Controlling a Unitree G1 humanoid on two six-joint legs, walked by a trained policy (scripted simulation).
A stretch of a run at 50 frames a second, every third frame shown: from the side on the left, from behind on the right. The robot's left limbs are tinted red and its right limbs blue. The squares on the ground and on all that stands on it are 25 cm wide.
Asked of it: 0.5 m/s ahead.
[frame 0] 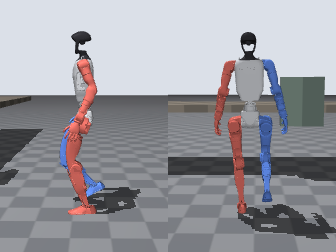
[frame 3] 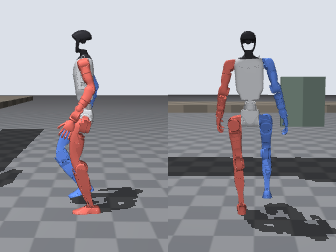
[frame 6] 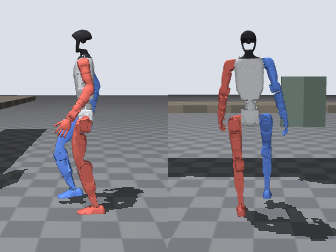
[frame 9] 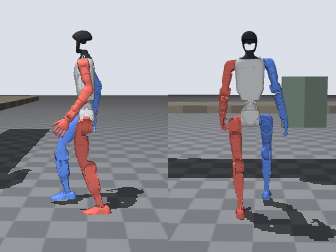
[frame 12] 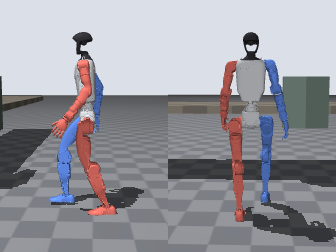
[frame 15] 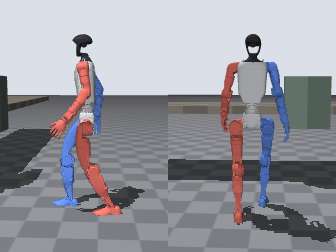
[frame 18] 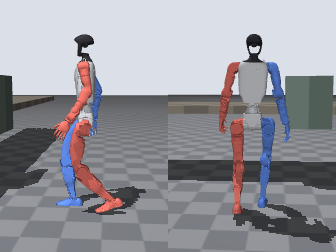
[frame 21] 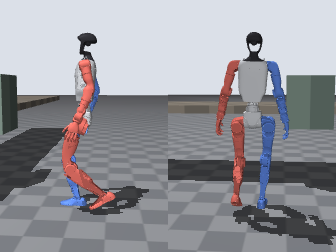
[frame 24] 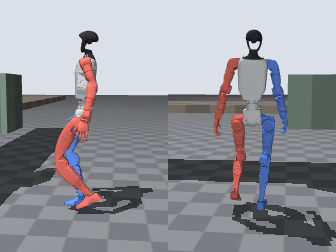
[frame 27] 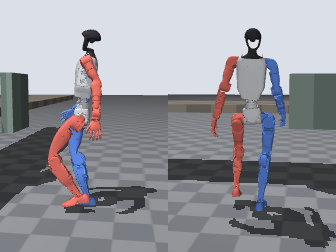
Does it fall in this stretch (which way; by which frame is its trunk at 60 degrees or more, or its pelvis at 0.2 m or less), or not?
no
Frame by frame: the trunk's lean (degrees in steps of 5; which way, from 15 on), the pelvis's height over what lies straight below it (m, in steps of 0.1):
0: 5, 0.8
3: 5, 0.8
6: 5, 0.8
9: 5, 0.8
12: 5, 0.8
15: 5, 0.8
18: 0, 0.8
21: 5, 0.8
24: 5, 0.8
27: 10, 0.8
